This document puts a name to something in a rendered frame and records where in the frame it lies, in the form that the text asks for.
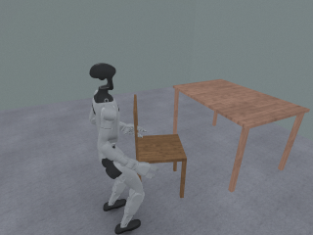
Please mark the right robot forearm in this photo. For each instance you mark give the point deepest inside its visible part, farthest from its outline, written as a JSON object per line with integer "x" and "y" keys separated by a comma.
{"x": 114, "y": 155}

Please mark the right robot foot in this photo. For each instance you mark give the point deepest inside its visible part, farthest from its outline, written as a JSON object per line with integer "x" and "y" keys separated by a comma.
{"x": 132, "y": 225}

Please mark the robot left upper arm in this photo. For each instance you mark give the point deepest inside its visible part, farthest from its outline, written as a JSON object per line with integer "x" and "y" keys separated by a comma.
{"x": 91, "y": 115}

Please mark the right robot shin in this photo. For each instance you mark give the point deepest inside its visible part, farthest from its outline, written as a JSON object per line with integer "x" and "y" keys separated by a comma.
{"x": 131, "y": 207}

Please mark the chair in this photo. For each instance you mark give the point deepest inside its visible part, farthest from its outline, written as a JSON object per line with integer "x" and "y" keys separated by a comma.
{"x": 156, "y": 149}

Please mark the left robot forearm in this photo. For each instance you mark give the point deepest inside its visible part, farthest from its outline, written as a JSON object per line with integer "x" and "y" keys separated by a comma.
{"x": 122, "y": 125}

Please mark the robot right upper arm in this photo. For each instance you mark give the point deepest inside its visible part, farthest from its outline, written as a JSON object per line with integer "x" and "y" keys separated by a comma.
{"x": 108, "y": 116}

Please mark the robot left hand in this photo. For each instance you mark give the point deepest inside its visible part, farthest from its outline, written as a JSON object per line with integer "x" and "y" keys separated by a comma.
{"x": 130, "y": 129}

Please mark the table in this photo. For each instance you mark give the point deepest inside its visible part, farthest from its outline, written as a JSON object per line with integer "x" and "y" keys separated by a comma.
{"x": 244, "y": 106}

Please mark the robot right hand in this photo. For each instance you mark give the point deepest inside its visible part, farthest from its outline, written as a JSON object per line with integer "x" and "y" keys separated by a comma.
{"x": 143, "y": 169}

